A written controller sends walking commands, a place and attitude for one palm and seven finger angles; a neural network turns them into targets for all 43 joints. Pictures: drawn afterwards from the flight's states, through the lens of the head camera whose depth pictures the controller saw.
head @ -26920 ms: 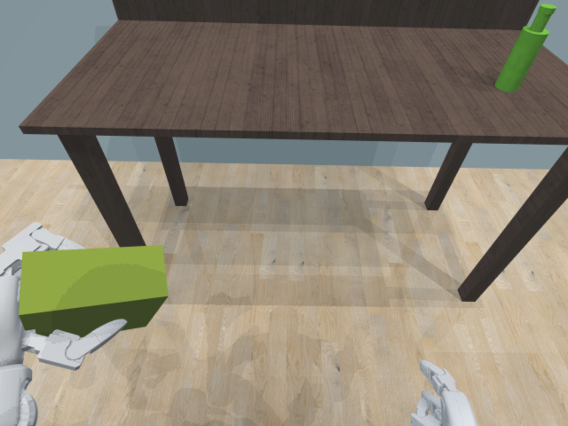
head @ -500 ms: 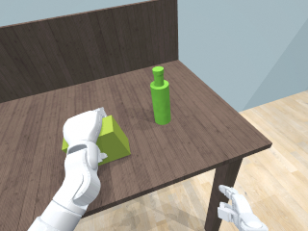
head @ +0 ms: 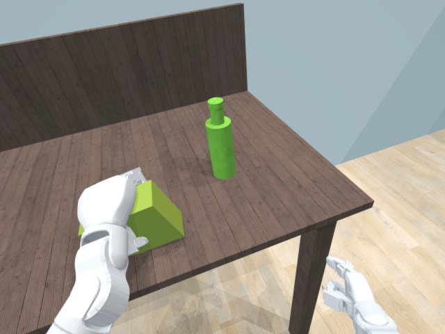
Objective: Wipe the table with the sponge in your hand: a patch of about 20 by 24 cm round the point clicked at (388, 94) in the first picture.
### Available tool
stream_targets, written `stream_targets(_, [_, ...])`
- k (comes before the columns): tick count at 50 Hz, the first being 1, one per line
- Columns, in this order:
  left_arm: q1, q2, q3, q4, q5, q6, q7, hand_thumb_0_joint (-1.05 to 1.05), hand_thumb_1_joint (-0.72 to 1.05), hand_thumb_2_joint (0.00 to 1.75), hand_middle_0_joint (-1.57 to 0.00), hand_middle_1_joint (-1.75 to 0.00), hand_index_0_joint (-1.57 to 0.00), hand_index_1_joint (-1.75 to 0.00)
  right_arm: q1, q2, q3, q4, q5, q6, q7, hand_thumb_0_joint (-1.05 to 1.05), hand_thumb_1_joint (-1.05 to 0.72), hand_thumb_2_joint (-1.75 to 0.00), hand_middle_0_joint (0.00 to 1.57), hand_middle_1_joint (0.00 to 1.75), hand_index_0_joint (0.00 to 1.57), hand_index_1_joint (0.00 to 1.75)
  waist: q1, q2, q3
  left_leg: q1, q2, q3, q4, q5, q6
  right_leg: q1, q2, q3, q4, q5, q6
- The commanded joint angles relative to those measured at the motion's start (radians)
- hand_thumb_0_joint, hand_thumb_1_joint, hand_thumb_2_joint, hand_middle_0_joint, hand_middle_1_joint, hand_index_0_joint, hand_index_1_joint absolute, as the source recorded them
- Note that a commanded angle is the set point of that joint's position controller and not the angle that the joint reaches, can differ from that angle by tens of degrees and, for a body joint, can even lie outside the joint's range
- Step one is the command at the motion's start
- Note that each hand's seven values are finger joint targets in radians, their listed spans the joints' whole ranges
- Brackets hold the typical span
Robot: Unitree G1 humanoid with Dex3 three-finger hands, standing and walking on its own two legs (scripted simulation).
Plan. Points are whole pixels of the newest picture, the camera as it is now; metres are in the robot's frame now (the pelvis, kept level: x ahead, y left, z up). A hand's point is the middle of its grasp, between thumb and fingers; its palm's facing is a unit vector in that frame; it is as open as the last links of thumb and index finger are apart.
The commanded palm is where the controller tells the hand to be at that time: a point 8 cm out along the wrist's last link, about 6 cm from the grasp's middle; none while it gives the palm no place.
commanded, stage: slide back across to the middle lane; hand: left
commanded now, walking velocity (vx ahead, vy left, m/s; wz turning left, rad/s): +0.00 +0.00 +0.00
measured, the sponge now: (141, 227) +0.27 +0.19 +0.10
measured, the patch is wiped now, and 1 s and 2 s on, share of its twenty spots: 1.00 1.00 1.00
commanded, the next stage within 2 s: wipe forward along the middle lane in 0.64 s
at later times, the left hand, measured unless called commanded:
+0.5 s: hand (101, 219) +0.24 +0.24 +0.15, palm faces +0.25 -0.27 -0.93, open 9.9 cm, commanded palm +0.19 +0.24 +0.21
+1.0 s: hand (82, 222) +0.24 +0.28 +0.14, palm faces +0.16 -0.14 -0.98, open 9.9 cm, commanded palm +0.21 +0.27 +0.19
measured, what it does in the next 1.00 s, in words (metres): stands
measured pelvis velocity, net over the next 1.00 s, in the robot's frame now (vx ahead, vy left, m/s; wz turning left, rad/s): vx -0.01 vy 0.02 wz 0.01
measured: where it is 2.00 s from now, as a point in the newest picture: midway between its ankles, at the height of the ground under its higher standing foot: outside the picture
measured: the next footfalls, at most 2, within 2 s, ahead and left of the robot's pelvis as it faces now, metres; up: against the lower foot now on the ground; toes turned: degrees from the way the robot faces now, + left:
none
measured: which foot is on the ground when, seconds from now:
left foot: down 0.00-1.00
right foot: down 0.00-1.00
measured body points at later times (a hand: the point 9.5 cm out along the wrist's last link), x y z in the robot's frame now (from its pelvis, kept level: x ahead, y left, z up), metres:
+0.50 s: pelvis +0.00 +0.01 +0.00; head -0.05 -0.04 +0.45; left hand +0.22 +0.25 +0.20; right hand +0.25 -0.19 -0.06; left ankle +0.01 +0.14 -0.74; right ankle +0.01 -0.06 -0.74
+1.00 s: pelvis -0.01 +0.02 +0.00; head -0.05 -0.03 +0.45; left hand +0.23 +0.28 +0.20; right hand +0.25 -0.18 -0.06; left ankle +0.01 +0.14 -0.74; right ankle +0.01 -0.06 -0.74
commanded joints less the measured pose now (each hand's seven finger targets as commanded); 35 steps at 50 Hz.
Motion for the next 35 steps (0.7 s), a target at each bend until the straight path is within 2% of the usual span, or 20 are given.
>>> stream_targets(1, [-0.107, 0.054, 0.021, -0.050, -0.045, -0.004, -0.026, 0.00, 0.10, 1.30, -1.20, -1.60, -1.20, -1.60, -0.290, -0.052, -0.016, -0.197, 0.005, -0.068, -0.004, 0.00, -0.90, -0.90, 0.20, 0.30, 0.20, 0.30, 0.015, -0.192, -0.002, 0.007, -0.064, -0.001, -0.021, 0.109, 0.050, -0.041, -0.059, 0.146, -0.181, 0.004, 0.046])
stream_targets(3, [-0.135, 0.081, 0.042, -0.066, -0.040, -0.008, -0.021, 0.00, 0.10, 1.30, -1.20, -1.60, -1.20, -1.60, -0.291, -0.055, -0.017, -0.198, 0.000, -0.069, -0.013, 0.00, -0.90, -0.90, 0.20, 0.30, 0.20, 0.30, 0.021, -0.193, -0.027, 0.015, -0.069, 0.004, -0.019, 0.116, 0.052, -0.023, -0.062, 0.155, -0.182, 0.012, 0.047])
stream_targets(4, [-0.143, 0.134, 0.095, -0.086, -0.037, -0.013, -0.014, 0.00, 0.10, 1.30, -1.20, -1.60, -1.20, -1.60, -0.292, -0.058, -0.018, -0.195, -0.001, -0.074, -0.016, 0.00, -0.90, -0.90, 0.20, 0.30, 0.20, 0.30, 0.025, -0.172, -0.044, 0.026, -0.067, -0.001, -0.026, 0.112, 0.050, -0.019, -0.058, 0.166, -0.180, -0.001, 0.041])
stream_targets(5, [-0.156, 0.107, 0.070, -0.096, -0.035, -0.011, -0.014, 0.00, 0.10, 1.30, -1.20, -1.60, -1.20, -1.60, -0.294, -0.051, -0.014, -0.206, -0.001, -0.077, -0.018, 0.00, -0.90, -0.90, 0.20, 0.30, 0.20, 0.30, 0.029, -0.153, -0.064, 0.023, -0.071, 0.005, -0.022, 0.133, 0.051, -0.001, -0.063, 0.151, -0.166, 0.031, 0.040])
stream_targets(6, [-0.122, 0.106, 0.077, -0.076, -0.040, -0.010, -0.015, 0.00, 0.10, 1.30, -1.20, -1.60, -1.20, -1.60, -0.289, -0.051, -0.015, -0.199, -0.003, -0.077, -0.019, 0.00, -0.90, -0.90, 0.20, 0.30, 0.20, 0.30, 0.029, -0.176, -0.041, 0.020, -0.067, -0.002, -0.026, 0.141, 0.048, -0.007, -0.059, 0.149, -0.167, 0.040, 0.039])
stream_targets(9, [-0.111, 0.172, 0.142, -0.124, -0.042, -0.013, -0.015, 0.00, 0.10, 1.30, -1.20, -1.60, -1.20, -1.60, -0.294, -0.057, -0.016, -0.198, -0.008, -0.074, -0.022, 0.00, -0.90, -0.90, 0.20, 0.30, 0.20, 0.30, 0.039, -0.160, -0.058, 0.032, -0.067, -0.006, -0.030, 0.157, 0.048, 0.008, -0.056, 0.161, -0.162, 0.066, 0.034])
stream_targets(10, [-0.122, 0.140, 0.114, -0.137, -0.047, -0.012, -0.017, 0.00, 0.10, 1.30, -1.20, -1.60, -1.20, -1.60, -0.289, -0.051, -0.012, -0.211, -0.007, -0.075, -0.024, 0.00, -0.90, -0.90, 0.20, 0.30, 0.20, 0.30, 0.039, -0.163, -0.068, 0.028, -0.068, 0.001, -0.028, 0.164, 0.050, 0.017, -0.061, 0.146, -0.155, 0.075, 0.039])
stream_targets(13, [-0.067, 0.181, 0.162, -0.169, -0.054, -0.013, -0.019, 0.00, 0.10, 1.30, -1.20, -1.60, -1.20, -1.60, -0.281, -0.057, -0.016, -0.207, -0.012, -0.067, -0.023, 0.00, -0.90, -0.90, 0.20, 0.30, 0.20, 0.30, 0.045, -0.162, -0.076, 0.035, -0.067, -0.002, -0.026, 0.205, 0.049, 0.036, -0.058, 0.150, -0.143, 0.152, 0.037])
stream_targets(14, [-0.073, 0.225, 0.202, -0.191, -0.057, -0.014, -0.017, 0.00, 0.10, 1.30, -1.20, -1.60, -1.20, -1.60, -0.286, -0.060, -0.015, -0.208, -0.013, -0.067, -0.024, 0.00, -0.90, -0.90, 0.20, 0.30, 0.20, 0.30, 0.048, -0.143, -0.075, 0.037, -0.066, -0.006, -0.032, 0.198, 0.046, 0.035, -0.054, 0.162, -0.144, 0.135, 0.032])
stream_targets(15, [-0.085, 0.196, 0.179, -0.202, -0.058, -0.012, -0.018, 0.00, 0.10, 1.30, -1.20, -1.60, -1.20, -1.60, -0.281, -0.053, -0.012, -0.217, -0.013, -0.067, -0.025, 0.00, -0.90, -0.90, 0.20, 0.30, 0.20, 0.30, 0.047, -0.145, -0.092, 0.037, -0.068, -0.003, -0.027, 0.216, 0.049, 0.047, -0.056, 0.147, -0.132, 0.161, 0.033])
stream_targets(18, [-0.048, 0.226, 0.211, -0.215, -0.070, -0.009, -0.022, 0.00, 0.10, 1.30, -1.20, -1.60, -1.20, -1.60, -0.275, -0.058, -0.012, -0.213, -0.014, -0.061, -0.027, 0.00, -0.90, -0.90, 0.20, 0.30, 0.20, 0.30, 0.049, -0.138, -0.067, 0.032, -0.064, -0.006, -0.026, 0.222, 0.047, 0.039, -0.057, 0.153, -0.133, 0.175, 0.034])
stream_targets(19, [-0.044, 0.268, 0.251, -0.229, -0.069, -0.010, -0.021, 0.00, 0.10, 1.30, -1.20, -1.60, -1.20, -1.60, -0.278, -0.061, -0.013, -0.212, -0.014, -0.064, -0.028, 0.00, -0.90, -0.90, 0.20, 0.30, 0.20, 0.30, 0.049, -0.120, -0.073, 0.040, -0.065, -0.010, -0.030, 0.218, 0.046, 0.037, -0.052, 0.170, -0.137, 0.162, 0.028])
stream_targets(21, [-0.039, 0.238, 0.227, -0.247, -0.074, -0.012, -0.026, 0.00, 0.10, 1.30, -1.20, -1.60, -1.20, -1.60, -0.275, -0.055, -0.011, -0.219, -0.013, -0.071, -0.028, 0.00, -0.90, -0.90, 0.20, 0.30, 0.20, 0.30, 0.047, -0.118, -0.075, 0.042, -0.064, -0.011, -0.025, 0.235, 0.047, 0.035, -0.054, 0.154, -0.130, 0.173, 0.029])
stream_targets(24, [-0.048, 0.274, 0.256, -0.278, -0.078, -0.016, -0.033, 0.00, 0.10, 1.30, -1.20, -1.60, -1.20, -1.60, -0.281, -0.061, -0.011, -0.218, -0.012, -0.080, -0.033, 0.00, -0.90, -0.90, 0.20, 0.30, 0.20, 0.30, 0.044, -0.107, -0.065, 0.051, -0.061, -0.021, -0.034, 0.223, 0.046, 0.020, -0.051, 0.159, -0.138, 0.149, 0.026])
stream_targets(26, [-0.079, 0.247, 0.221, -0.268, -0.078, -0.026, -0.038, 0.00, 0.10, 1.30, -1.20, -1.60, -1.20, -1.60, -0.268, -0.055, -0.011, -0.218, -0.012, -0.098, -0.037, 0.00, -0.90, -0.90, 0.20, 0.30, 0.20, 0.30, 0.039, -0.110, -0.059, 0.053, -0.062, -0.021, -0.033, 0.218, 0.049, 0.007, -0.055, 0.139, -0.141, 0.126, 0.030])
stream_targets(29, [-0.062, 0.303, 0.271, -0.259, -0.073, -0.033, -0.045, 0.00, 0.10, 1.30, -1.20, -1.60, -1.20, -1.60, -0.276, -0.064, -0.012, -0.210, -0.013, -0.111, -0.045, 0.00, -0.90, -0.90, 0.20, 0.30, 0.20, 0.30, 0.044, -0.108, -0.051, 0.056, -0.062, -0.029, -0.042, 0.197, 0.048, 0.003, -0.052, 0.155, -0.152, 0.093, 0.026])
stream_targets(30, [-0.093, 0.273, 0.240, -0.260, -0.071, -0.037, -0.048, 0.00, 0.10, 1.30, -1.20, -1.60, -1.20, -1.60, -0.269, -0.059, -0.008, -0.216, -0.015, -0.117, -0.048, 0.00, -0.90, -0.90, 0.20, 0.30, 0.20, 0.30, 0.042, -0.113, -0.064, 0.050, -0.063, -0.025, -0.042, 0.196, 0.048, 0.011, -0.058, 0.137, -0.147, 0.091, 0.029])
stream_targets(32, [-0.039, 0.265, 0.240, -0.233, -0.067, -0.046, -0.054, 0.00, 0.10, 1.30, -1.20, -1.60, -1.20, -1.60, -0.261, -0.064, -0.013, -0.204, -0.018, -0.121, -0.049, 0.00, -0.90, -0.90, 0.20, 0.30, 0.20, 0.30, 0.046, -0.107, -0.053, 0.051, -0.062, -0.029, -0.049, 0.196, 0.048, 0.010, -0.055, 0.133, -0.150, 0.094, 0.028])
stream_targets(34, [-0.024, 0.334, 0.302, -0.255, -0.064, -0.053, -0.053, 0.00, 0.10, 1.30, -1.20, -1.60, -1.20, -1.60, -0.272, -0.071, -0.014, -0.202, -0.018, -0.126, -0.049, 0.00, -0.90, -0.90, 0.20, 0.30, 0.20, 0.30, 0.053, -0.099, -0.065, 0.052, -0.062, -0.036, -0.051, 0.194, 0.045, 0.018, -0.051, 0.155, -0.148, 0.091, 0.022])
stream_targets(35, [-0.040, 0.310, 0.282, -0.252, -0.059, -0.056, -0.055, 0.00, 0.10, 1.30, -1.20, -1.60, -1.20, -1.60, -0.264, -0.066, -0.012, -0.207, -0.020, -0.130, -0.051, 0.00, -0.90, -0.90, 0.20, 0.30, 0.20, 0.30, 0.053, -0.116, -0.082, 0.044, -0.067, -0.029, -0.045, 0.203, 0.047, 0.032, -0.058, 0.140, -0.140, 0.103, 0.026])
